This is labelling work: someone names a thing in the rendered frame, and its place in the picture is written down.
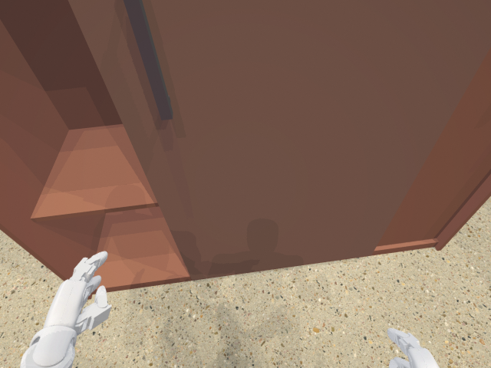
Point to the handle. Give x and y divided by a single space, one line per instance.
141 30

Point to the robot right hand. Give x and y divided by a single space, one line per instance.
418 356

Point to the wardrobe door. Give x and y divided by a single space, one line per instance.
298 126
456 167

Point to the left robot forearm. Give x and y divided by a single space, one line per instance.
51 347

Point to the robot left hand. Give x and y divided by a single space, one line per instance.
72 295

